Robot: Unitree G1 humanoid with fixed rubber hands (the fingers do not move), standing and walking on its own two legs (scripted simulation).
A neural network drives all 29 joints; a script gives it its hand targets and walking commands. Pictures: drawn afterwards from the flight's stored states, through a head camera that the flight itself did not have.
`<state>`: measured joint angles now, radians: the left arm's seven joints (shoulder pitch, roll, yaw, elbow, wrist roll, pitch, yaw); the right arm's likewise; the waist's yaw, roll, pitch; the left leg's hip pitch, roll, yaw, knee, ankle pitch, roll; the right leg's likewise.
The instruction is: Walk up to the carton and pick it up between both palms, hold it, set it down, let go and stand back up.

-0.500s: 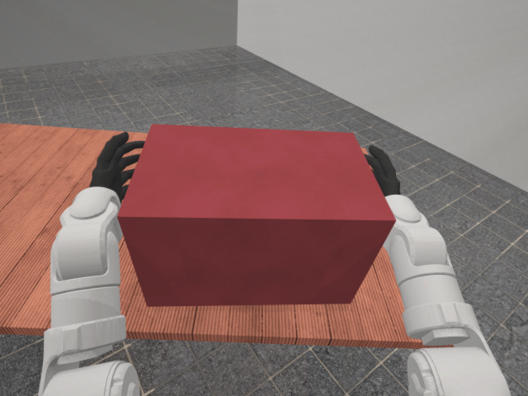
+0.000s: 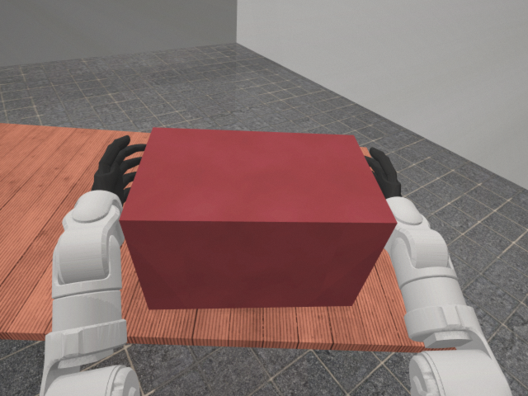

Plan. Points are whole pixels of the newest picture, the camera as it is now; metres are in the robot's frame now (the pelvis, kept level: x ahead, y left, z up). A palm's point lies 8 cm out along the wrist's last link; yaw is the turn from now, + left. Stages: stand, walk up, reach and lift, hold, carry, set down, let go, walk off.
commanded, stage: hold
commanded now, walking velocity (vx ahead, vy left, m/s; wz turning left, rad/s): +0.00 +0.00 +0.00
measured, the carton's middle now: (255, 219) +0.35 +0.00 +0.15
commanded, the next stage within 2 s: none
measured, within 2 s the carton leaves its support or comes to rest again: neither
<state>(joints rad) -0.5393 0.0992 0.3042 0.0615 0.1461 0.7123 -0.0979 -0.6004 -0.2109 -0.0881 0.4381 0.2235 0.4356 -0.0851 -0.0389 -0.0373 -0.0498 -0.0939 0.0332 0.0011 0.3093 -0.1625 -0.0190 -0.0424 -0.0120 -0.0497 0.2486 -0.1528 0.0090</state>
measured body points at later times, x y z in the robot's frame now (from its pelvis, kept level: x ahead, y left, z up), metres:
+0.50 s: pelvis +0.00 +0.00 +0.00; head -0.04 +0.02 +0.45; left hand +0.36 +0.20 +0.20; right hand +0.37 -0.19 +0.19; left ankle +0.01 +0.13 -0.75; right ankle -0.01 -0.12 -0.75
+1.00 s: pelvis -0.01 +0.00 +0.00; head -0.05 +0.02 +0.45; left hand +0.36 +0.21 +0.20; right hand +0.37 -0.19 +0.19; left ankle +0.01 +0.13 -0.75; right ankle -0.01 -0.12 -0.75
